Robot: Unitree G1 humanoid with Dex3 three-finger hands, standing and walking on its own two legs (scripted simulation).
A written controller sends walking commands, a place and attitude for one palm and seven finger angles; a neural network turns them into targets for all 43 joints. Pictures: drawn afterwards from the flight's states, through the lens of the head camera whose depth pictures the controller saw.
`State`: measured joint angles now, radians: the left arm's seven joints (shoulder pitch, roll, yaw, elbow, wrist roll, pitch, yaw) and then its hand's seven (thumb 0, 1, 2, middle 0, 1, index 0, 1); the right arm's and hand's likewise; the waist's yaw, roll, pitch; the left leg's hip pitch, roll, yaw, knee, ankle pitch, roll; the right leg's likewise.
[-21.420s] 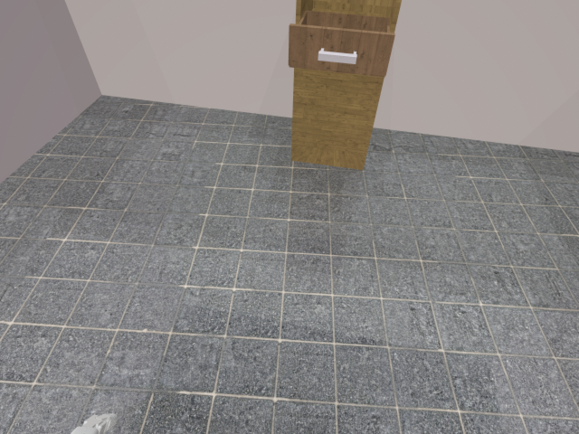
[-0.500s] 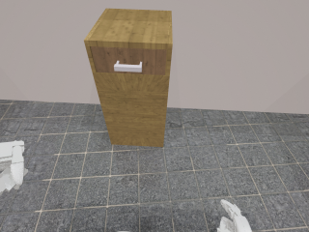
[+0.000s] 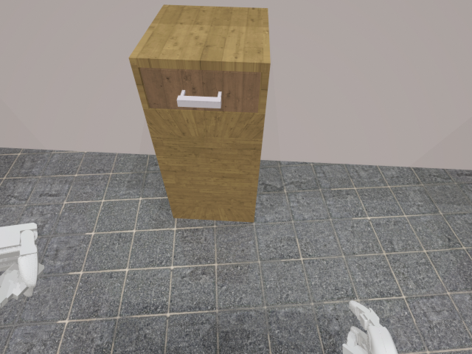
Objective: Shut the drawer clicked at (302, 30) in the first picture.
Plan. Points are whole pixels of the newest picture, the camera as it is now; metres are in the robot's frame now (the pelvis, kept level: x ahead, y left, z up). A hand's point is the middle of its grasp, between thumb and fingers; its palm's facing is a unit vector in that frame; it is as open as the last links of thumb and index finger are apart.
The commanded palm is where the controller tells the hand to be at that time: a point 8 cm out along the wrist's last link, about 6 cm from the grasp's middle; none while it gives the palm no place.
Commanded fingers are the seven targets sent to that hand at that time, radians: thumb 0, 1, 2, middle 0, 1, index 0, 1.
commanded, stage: stop stepping back and stand still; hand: left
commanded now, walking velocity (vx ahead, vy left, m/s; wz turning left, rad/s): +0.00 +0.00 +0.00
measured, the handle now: (200, 97) +0.82 +0.16 -0.02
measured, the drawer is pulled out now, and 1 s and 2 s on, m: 0.00 0.00 0.00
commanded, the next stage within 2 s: let the arm hang, fingers relaxed in 0.18 s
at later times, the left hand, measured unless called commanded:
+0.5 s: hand out of the picture +0.11 +0.23 -0.11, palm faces +0.02 -0.94 -0.33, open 3.0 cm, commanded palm none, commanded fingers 0.00 0.90 0.90 -0.92 -1.08 -0.92 -1.08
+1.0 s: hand out of the picture -0.07 +0.21 -0.16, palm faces +0.05 -0.97 -0.25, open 6.7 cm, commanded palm none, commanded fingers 0.00 0.90 0.90 -0.20 -0.30 -0.20 -0.30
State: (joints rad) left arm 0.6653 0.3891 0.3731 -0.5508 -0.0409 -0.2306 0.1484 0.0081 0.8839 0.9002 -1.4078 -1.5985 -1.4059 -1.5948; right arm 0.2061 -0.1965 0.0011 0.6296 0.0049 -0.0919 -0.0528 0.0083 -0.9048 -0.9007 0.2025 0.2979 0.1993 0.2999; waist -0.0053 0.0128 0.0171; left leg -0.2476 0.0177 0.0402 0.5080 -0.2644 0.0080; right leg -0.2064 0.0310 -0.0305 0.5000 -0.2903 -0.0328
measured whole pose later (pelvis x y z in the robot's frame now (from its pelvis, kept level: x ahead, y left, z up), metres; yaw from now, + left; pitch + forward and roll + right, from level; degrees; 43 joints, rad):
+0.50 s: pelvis -0.02 +0.01 -0.01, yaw +1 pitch +0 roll +0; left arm 0.29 0.26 0.04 0.56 0.04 0.05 0.01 0.01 0.90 0.90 -1.23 -1.43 -1.23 -1.43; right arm 0.16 -0.27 -0.01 0.81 -0.02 -0.01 0.01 0.00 -0.91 -0.90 0.20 0.30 0.20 0.30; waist -0.02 0.03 0.00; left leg -0.33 -0.02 0.04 0.58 -0.26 0.03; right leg -0.29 -0.01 -0.04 0.60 -0.31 -0.02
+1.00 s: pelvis -0.03 +0.01 +0.00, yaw +1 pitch -1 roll +0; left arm 0.33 0.19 0.01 1.12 0.01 0.02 0.03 0.00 0.90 0.90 -0.33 -0.45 -0.32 -0.44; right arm 0.31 -0.15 0.00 1.09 -0.02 0.02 -0.02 0.00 -0.91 -0.90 0.20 0.30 0.20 0.30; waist 0.00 0.03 0.04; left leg -0.25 -0.01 0.03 0.43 -0.16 0.03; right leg -0.20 0.00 -0.05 0.43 -0.21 -0.02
